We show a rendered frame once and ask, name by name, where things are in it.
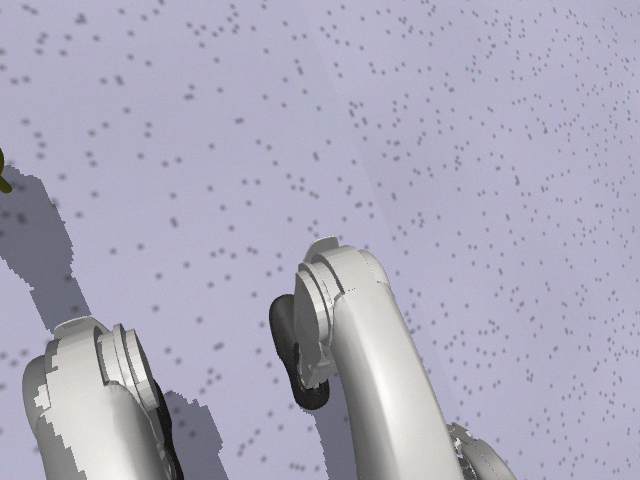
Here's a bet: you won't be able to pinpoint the mug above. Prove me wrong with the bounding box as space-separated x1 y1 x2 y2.
0 148 12 193

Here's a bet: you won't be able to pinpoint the left robot foot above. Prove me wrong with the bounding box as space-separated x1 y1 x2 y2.
154 380 184 480

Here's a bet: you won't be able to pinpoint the right robot hand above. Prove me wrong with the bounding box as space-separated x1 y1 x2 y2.
446 422 517 480

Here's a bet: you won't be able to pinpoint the right robot foot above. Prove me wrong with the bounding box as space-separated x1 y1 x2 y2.
269 294 330 410

